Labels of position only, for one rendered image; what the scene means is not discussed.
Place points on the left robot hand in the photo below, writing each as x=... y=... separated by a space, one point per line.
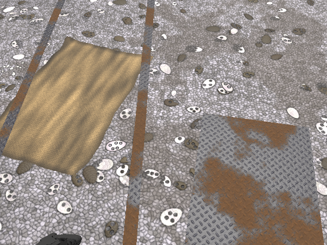
x=63 y=239

